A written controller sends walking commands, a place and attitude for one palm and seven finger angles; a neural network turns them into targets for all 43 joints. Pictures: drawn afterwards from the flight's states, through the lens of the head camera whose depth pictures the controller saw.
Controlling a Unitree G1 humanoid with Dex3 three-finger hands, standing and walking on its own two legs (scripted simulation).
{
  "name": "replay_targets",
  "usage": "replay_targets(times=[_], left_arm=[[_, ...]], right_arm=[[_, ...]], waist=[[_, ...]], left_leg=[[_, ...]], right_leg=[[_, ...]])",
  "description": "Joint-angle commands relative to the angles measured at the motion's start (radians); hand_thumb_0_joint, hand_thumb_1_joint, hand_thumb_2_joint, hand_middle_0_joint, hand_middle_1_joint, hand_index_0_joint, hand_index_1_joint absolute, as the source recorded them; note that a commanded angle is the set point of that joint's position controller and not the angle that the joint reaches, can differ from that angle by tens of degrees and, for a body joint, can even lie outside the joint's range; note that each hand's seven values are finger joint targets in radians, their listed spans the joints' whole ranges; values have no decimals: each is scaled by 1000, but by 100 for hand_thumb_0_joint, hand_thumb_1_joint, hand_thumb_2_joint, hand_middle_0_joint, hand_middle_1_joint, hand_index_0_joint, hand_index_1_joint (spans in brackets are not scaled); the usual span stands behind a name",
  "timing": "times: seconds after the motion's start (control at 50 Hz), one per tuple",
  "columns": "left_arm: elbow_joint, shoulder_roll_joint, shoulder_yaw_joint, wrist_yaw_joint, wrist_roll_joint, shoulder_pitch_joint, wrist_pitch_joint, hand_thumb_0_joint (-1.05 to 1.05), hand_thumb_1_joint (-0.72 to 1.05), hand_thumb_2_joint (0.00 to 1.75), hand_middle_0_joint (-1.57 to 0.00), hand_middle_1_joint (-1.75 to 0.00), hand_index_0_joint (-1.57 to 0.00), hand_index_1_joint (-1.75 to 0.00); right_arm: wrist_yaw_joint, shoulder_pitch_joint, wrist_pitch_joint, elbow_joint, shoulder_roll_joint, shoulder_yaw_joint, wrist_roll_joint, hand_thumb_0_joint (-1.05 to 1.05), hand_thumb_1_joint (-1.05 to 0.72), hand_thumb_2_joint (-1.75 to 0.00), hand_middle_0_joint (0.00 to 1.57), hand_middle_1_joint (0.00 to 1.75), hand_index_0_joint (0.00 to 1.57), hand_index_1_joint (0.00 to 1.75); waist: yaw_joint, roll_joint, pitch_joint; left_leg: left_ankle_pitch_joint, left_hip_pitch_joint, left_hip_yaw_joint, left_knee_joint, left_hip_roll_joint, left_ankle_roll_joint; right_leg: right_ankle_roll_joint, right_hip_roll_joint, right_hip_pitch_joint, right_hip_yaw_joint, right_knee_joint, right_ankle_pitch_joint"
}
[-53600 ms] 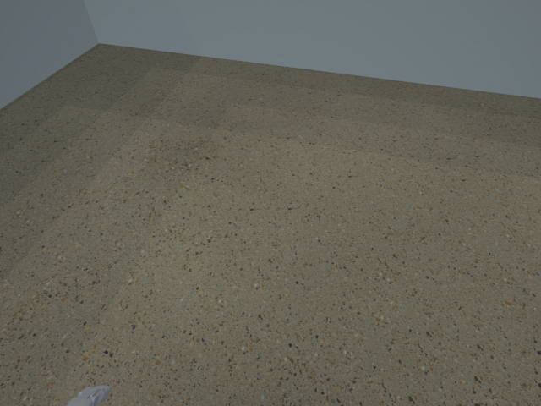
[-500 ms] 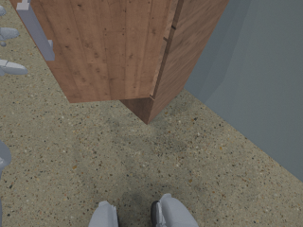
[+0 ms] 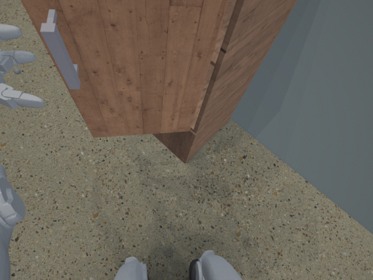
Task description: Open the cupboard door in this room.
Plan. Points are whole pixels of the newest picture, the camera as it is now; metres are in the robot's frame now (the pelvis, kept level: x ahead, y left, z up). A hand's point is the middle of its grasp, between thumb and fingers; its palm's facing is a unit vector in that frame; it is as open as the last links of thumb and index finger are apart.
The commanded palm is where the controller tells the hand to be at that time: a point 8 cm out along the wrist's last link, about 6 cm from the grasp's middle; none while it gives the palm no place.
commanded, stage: move the hooked fingers beside the handle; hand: left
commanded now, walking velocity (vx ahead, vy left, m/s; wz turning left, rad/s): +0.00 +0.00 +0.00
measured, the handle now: (64, 53) +0.56 +0.21 +0.09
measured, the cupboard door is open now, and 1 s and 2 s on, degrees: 51 51 51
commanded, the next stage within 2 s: slide the fingers in behind the handle in 1.12 s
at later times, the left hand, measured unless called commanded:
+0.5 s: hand (20, 75) +0.49 +0.27 +0.09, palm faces +0.06 -1.00 -0.02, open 14.0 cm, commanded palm +0.48 +0.31 +0.08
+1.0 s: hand (17, 74) +0.50 +0.29 +0.08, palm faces +0.02 -1.00 +0.00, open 14.0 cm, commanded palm +0.49 +0.31 +0.08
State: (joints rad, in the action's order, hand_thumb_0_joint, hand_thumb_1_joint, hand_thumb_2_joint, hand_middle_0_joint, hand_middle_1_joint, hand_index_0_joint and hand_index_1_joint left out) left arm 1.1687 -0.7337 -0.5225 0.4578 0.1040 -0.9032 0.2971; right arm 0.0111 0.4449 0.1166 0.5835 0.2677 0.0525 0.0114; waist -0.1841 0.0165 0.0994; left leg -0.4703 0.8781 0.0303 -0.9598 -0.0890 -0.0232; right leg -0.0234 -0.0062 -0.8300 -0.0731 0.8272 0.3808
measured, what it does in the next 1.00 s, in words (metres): stands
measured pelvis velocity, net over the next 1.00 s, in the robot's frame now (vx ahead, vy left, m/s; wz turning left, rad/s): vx -0.02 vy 0.00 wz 0.00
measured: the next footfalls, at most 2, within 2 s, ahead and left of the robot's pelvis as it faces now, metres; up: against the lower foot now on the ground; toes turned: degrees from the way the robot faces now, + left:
none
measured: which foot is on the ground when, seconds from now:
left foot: down 0.00-1.00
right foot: down 0.00-1.00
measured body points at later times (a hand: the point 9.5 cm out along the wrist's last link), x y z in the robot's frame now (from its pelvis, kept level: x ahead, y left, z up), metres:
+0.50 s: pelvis -0.02 -0.01 -0.01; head +0.12 +0.03 +0.41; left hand +0.48 +0.33 +0.10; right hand -0.03 -0.28 -0.10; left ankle -0.02 +0.09 -0.69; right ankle +0.00 -0.14 -0.69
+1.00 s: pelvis -0.02 +0.00 -0.01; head +0.14 +0.05 +0.41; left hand +0.50 +0.34 +0.09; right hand -0.04 -0.26 -0.10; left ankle -0.02 +0.09 -0.69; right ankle +0.00 -0.14 -0.69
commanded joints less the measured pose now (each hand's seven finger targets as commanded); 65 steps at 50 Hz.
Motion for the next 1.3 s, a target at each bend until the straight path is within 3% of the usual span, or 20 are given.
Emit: replay_targets(times=[0.0, 0.06, 0.1, 0.18, 0.28, 0.3, 0.36, 0.5, 0.56, 0.64, 0.7, 0.78, 0.8, 0.94, 1.0, 1.04, 1.08, 1.12, 1.16, 1.28], left_arm=[[-177, -254, -11, -6, 28, -363, 48, 0, -50, 30, -30, -120, -30, -120], [-172, -254, -4, -21, 20, -397, 65, 0, -50, 30, -30, -120, -30, -120], [-207, -259, -3, -33, 14, -443, 92, 0, -50, 30, -30, -120, -30, -120], [-201, -259, 4, -42, 13, -501, 118, 0, -50, 30, -30, -120, -30, -120], [-107, -323, -24, -27, -1, -475, 89, 0, -50, 30, -30, -120, -30, -120], [-119, -320, -6, -24, -8, -499, 86, 0, -50, 30, -30, -120, -30, -120], [-66, -357, -15, -20, -18, -501, 71, 0, -50, 30, -30, -120, -30, -120], [-123, -390, -30, 4, -6, -556, 100, 0, -50, 30, -30, -120, -30, -120], [-40, -418, -49, 16, -6, -492, 65, 0, -50, 30, -30, -120, -30, -120], [-15, -438, -32, 24, -21, -514, 35, 0, -50, 30, -30, -120, -30, -120], [-85, -487, -56, 14, -28, -571, 63, 0, -50, 30, -30, -120, -30, -120], [-148, -424, -37, 24, -5, -577, 100, 0, -50, 30, -30, -120, -30, -120], [-134, -442, -57, 29, -3, -564, 95, 0, -50, 30, -30, -120, -30, -120], [-124, -329, 6, 25, -2, -494, 24, 0, -50, 30, -30, -120, -30, -120], [-192, -362, -36, -4, 4, -488, 56, 0, -50, 30, -30, -120, -30, -120], [-219, -324, -12, -20, 10, -538, 75, 0, -50, 30, -30, -120, -30, -120], [-247, -315, -24, -32, 15, -522, 91, 0, -50, 30, -30, -120, -30, -120], [-201, -295, -11, -40, 7, -496, 84, 0, -50, 30, -30, -120, -30, -120], [-131, -274, 4, -45, 1, -472, 61, 0, -50, 30, -30, -120, -30, -120], [-151, -277, 5, -42, -2, -477, 67, 0, -50, 30, -30, -120, -30, -120]], right_arm=[[13, 181, -6, -35, 212, -79, -1, 0, -90, -90, 20, 30, 20, 30], [14, 167, -11, -39, 209, -76, -1, 0, -90, -90, 20, 30, 20, 30], [17, 159, -14, -37, 207, -75, 1, 0, -90, -90, 20, 30, 20, 30], [22, 153, -23, -26, 209, -72, 1, 0, -90, -90, 20, 30, 20, 30], [33, 148, -30, -29, 219, -63, -5, 0, -90, -90, 20, 30, 20, 30], [35, 145, -30, -29, 215, -59, -5, 0, -90, -90, 20, 30, 20, 30], [38, 147, -33, -28, 220, -53, -7, 0, -90, -90, 20, 30, 20, 30], [41, 168, -43, -21, 224, -53, -2, 0, -90, -90, 20, 30, 20, 30], [43, 167, -42, -26, 228, -50, -8, 0, -90, -90, 20, 30, 20, 30], [47, 169, -40, -30, 230, -40, -12, 0, -90, -90, 20, 30, 20, 30], [50, 179, -44, -30, 232, -43, -8, 0, -90, -90, 20, 30, 20, 30], [39, 199, -45, -14, 234, -52, 3, 0, -90, -90, 20, 30, 20, 30], [37, 199, -42, -7, 236, -54, 3, 0, -90, -90, 20, 30, 20, 30], [27, 203, -28, -14, 227, -58, 3, 0, -90, -90, 20, 30, 20, 30], [23, 200, -24, -21, 226, -63, 7, 0, -90, -90, 20, 30, 20, 30], [19, 195, -25, -18, 222, -63, 8, 0, -90, -90, 20, 30, 20, 30], [16, 196, -26, -22, 220, -68, 10, 0, -90, -90, 20, 30, 20, 30], [14, 189, -23, -14, 215, -66, 8, 0, -90, -90, 20, 30, 20, 30], [13, 187, -21, -15, 217, -64, 6, 0, -90, -90, 20, 30, 20, 30], [20, 183, -24, -30, 213, -63, 4, 0, -90, -90, 20, 30, 20, 30]], waist=[[3, 195, 431], [-5, 173, 392], [-3, 219, 429], [-18, 203, 429], [-13, 165, 430], [-16, 199, 443], [-25, 156, 389], [-24, 226, 506], [-26, 162, 439], [-35, 153, 379], [-35, 214, 452], [-38, 294, 544], [-31, 283, 542], [-31, 253, 475], [-10, 282, 499], [-28, 255, 479], [-15, 295, 514], [-15, 281, 482], [-28, 196, 417], [-22, 205, 442]], left_leg=[[685, -461, -84, 77, 28, 6], [598, -420, -78, 81, 35, 3], [617, -457, -85, 75, 34, 10], [581, -454, -94, 69, 35, 9], [476, -356, -81, 67, 47, -5], [477, -364, -79, 66, 47, -3], [403, -284, -75, 63, 48, -10], [432, -337, -80, 48, 44, -8], [374, -240, -63, 47, 46, -17], [317, -178, -60, 50, 47, -22], [357, -227, -68, 37, 43, -20], [489, -393, -95, 24, 33, -3], [501, -398, -102, 24, 29, 2], [556, -421, -109, 40, 26, 5], [630, -469, -114, 40, 21, 18], [609, -468, -122, 45, 20, 19], [666, -512, -120, 41, 20, 24], [667, -502, -121, 45, 20, 30], [575, -423, -110, 53, 26, 13], [567, -403, -96, 50, 35, 5]], right_leg=[[35, -64, 109, 1, -32, -385], [34, -60, 110, 5, -32, -356], [37, -59, 95, 7, -22, -348], [39, -58, 89, 8, -18, -327], [38, -52, 134, 22, -15, -315], [35, -49, 125, 23, -13, -314], [33, -49, 125, 29, -21, -276], [34, -53, 123, 33, -7, -282], [28, -53, 152, 41, -20, -271], [26, -52, 129, 42, -25, -226], [29, -53, 112, 42, -8, -237], [41, -61, 36, 17, 12, -267], [38, -62, 36, 12, 11, -269], [34, -64, 1, -7, -4, -277], [39, -66, 6, -8, 0, -295], [38, -68, 2, -11, -2, -281], [43, -69, 9, -10, 1, -302], [39, -67, 5, -13, -3, -295], [34, -66, 25, -11, -12, -285], [38, -61, 64, 0, -3, -321]])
